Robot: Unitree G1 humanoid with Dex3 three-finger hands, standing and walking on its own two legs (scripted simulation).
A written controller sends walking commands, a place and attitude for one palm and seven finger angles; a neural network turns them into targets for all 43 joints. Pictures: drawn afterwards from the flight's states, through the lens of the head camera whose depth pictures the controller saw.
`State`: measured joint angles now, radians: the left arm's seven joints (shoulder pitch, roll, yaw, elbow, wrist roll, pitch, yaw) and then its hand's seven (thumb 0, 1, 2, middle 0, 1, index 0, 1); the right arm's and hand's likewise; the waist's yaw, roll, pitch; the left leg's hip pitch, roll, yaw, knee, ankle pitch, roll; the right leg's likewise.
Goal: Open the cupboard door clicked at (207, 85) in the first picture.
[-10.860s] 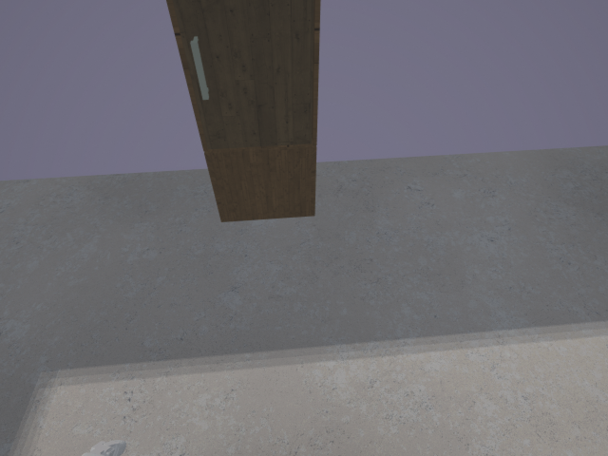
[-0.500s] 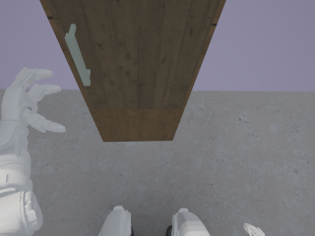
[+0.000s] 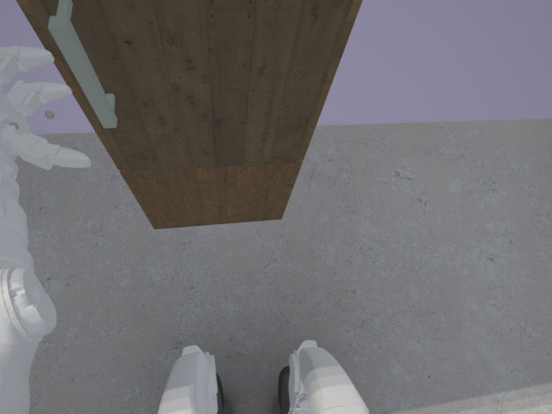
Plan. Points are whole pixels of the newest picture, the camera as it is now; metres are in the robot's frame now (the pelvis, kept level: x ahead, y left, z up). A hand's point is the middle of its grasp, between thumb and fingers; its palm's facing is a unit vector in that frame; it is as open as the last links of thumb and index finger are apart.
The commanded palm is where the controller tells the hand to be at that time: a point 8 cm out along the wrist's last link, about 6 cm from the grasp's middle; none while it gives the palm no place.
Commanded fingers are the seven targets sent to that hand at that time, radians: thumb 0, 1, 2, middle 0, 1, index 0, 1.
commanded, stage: move the hooked fingers beside the handle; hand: left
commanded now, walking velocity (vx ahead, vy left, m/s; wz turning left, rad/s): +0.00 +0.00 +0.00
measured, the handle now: (90, 70) +0.58 +0.22 +0.07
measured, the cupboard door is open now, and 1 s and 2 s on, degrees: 0 0 0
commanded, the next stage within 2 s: slide the fingers in behind the handle in 0.98 s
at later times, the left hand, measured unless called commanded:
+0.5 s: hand (48, 98) +0.53 +0.27 +0.06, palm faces +0.05 -1.00 -0.03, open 13.7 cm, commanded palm +0.51 +0.30 +0.06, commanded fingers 0.00 -0.50 0.30 -0.30 -1.20 -0.30 -1.20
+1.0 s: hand (50, 100) +0.53 +0.27 +0.06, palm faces +0.04 -1.00 -0.02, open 14.0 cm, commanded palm +0.51 +0.30 +0.06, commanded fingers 0.00 -0.50 0.30 -0.30 -1.20 -0.30 -1.20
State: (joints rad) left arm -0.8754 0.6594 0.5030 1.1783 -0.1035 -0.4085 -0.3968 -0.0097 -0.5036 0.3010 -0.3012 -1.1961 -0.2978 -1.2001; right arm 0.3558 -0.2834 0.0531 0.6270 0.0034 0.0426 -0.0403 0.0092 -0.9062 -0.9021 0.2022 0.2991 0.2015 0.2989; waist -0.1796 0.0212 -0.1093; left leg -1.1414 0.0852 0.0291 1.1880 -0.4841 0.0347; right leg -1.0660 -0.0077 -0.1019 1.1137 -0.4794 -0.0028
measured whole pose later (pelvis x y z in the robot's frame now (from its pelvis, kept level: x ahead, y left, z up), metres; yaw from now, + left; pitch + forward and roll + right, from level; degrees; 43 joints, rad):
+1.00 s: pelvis +0.01 +0.01 +0.00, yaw -1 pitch +27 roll -6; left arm -0.94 0.70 0.51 1.19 -0.08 -0.37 -0.39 -0.01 -0.50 0.30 -0.30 -1.20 -0.30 -1.20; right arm 0.36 -0.27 0.07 0.61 -0.01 0.09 -0.01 0.01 -0.91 -0.90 0.20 0.30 0.20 0.30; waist -0.20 0.03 -0.11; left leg -1.18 0.09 0.02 1.20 -0.50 0.05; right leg -1.09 0.00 -0.11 1.10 -0.48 0.01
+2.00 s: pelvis +0.01 +0.00 +0.00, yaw +0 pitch +26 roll -5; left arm -0.95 0.57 0.42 1.19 -0.08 -0.42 -0.26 -0.01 -0.50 0.30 -0.30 -1.20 -0.31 -1.23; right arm 0.37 -0.26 0.05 0.64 -0.02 0.08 0.00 0.01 -0.91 -0.90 0.20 0.30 0.20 0.30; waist -0.19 0.03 -0.12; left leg -1.17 0.08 0.01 1.20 -0.50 0.03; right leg -1.08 0.00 -0.11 1.12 -0.49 -0.01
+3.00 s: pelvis +0.01 +0.00 +0.00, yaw +0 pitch +26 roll -5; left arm -0.96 0.52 0.38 1.20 -0.06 -0.44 -0.18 -0.01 -0.29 0.39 -0.33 -1.23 -0.33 -1.26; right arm 0.37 -0.25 0.04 0.64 -0.03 0.08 0.02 0.01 -0.91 -0.90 0.20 0.30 0.20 0.30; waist -0.19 0.04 -0.12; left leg -1.17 0.08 0.01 1.20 -0.50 0.03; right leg -1.09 0.00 -0.11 1.12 -0.49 0.00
